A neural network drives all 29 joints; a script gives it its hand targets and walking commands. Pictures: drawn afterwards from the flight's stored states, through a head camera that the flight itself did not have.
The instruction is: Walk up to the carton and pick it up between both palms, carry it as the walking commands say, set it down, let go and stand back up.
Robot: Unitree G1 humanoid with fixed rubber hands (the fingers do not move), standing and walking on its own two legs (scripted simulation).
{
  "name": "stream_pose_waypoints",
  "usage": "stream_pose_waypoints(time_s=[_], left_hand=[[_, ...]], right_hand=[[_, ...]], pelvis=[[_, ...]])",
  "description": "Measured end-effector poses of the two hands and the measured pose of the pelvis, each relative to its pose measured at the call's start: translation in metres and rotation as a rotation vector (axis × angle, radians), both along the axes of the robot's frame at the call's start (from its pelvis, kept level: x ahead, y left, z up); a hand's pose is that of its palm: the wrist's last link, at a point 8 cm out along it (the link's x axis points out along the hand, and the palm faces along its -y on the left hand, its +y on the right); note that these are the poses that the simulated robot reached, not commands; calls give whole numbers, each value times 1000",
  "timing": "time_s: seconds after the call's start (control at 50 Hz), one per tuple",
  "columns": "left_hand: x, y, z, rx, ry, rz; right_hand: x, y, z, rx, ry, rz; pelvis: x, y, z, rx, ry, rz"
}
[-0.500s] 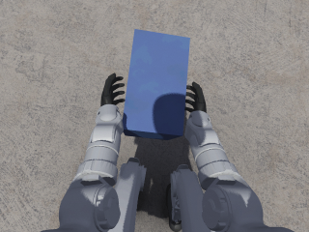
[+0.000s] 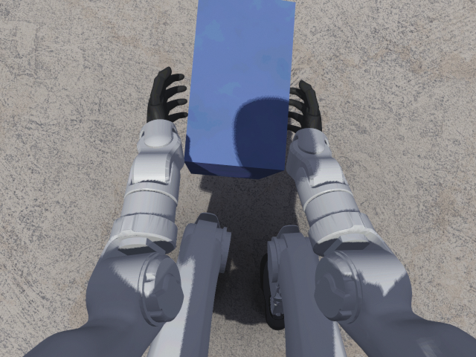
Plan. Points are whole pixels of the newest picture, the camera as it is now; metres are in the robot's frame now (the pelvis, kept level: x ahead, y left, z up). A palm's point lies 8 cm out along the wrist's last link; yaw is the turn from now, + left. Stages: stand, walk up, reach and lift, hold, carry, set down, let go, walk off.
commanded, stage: set down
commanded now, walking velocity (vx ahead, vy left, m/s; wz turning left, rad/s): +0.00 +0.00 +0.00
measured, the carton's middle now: (234, 102) +0.54 +0.07 -0.18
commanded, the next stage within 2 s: none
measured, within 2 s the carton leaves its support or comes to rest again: neither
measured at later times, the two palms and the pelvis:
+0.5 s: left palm (169, 127) +0.48 +0.19 -0.18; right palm (292, 128) +0.50 -0.05 -0.18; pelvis +0.00 +0.01 -0.06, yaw +0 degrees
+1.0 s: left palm (176, 129) +0.50 +0.19 -0.25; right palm (285, 126) +0.53 -0.04 -0.25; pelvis -0.02 +0.00 -0.12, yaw +0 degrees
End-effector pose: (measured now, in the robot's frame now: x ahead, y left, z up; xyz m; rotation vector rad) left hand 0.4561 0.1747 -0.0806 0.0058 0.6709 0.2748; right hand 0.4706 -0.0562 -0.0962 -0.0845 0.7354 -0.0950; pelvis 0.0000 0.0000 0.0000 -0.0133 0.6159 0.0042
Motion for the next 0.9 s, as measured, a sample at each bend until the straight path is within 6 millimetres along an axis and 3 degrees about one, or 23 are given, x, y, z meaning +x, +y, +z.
stream_pose_waypoints(time_s=[0.46,0.62,0.78,0.84,0.9], left_hand=[[18,11,-88,2,41,-7],[28,12,-122,2,29,-10],[36,14,-170,8,30,-47],[36,18,-180,3,47,-32],[35,17,-178,-21,29,-2]], right_hand=[[30,9,-77,-11,16,33],[37,10,-114,3,3,22],[41,9,-166,4,5,41],[45,13,-168,-24,23,90],[50,15,-159,-39,2,74]], pelvis=[[-5,11,-52,-18,47,6],[-9,10,-69,-14,-2,10],[-22,5,-90,3,-128,2],[-21,3,-102,7,-134,-2],[-22,2,-109,5,-162,-1]])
